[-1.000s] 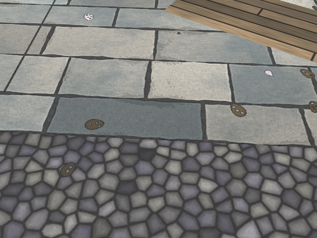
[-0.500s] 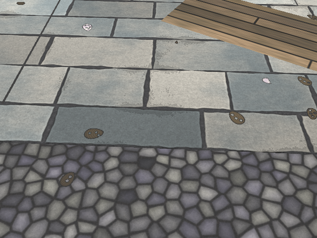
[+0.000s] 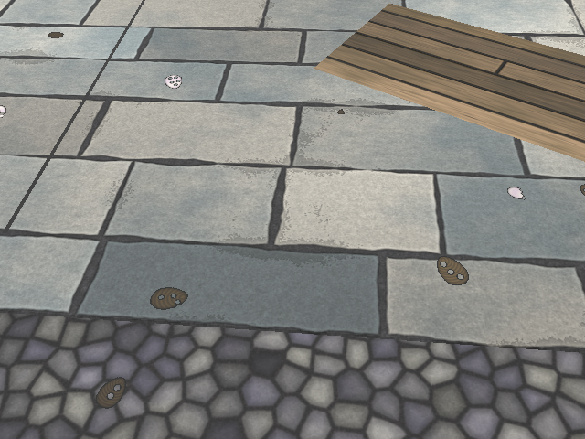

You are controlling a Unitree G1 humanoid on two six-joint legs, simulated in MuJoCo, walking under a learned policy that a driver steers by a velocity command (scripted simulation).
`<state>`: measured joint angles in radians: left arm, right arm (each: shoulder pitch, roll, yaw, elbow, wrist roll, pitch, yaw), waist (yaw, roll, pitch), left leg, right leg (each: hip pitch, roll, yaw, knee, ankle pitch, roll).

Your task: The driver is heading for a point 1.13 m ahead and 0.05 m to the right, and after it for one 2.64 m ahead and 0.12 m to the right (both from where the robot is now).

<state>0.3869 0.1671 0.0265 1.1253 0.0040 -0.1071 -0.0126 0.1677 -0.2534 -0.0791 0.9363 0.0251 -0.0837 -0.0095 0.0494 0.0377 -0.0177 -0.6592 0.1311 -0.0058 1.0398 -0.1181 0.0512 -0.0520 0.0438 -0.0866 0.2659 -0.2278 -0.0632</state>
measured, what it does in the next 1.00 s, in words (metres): walks ahead: left foot, then right foot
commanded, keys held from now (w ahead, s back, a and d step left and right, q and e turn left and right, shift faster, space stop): w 1.00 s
